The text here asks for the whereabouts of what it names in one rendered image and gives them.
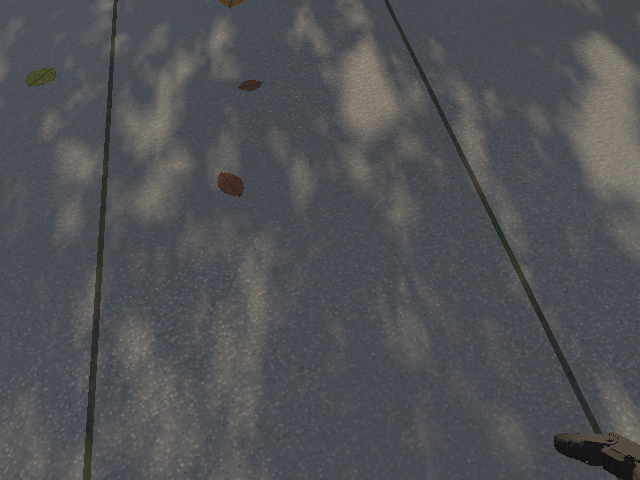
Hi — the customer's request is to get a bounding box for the right robot hand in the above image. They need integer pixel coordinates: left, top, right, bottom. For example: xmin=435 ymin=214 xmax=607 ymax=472
xmin=554 ymin=432 xmax=640 ymax=480

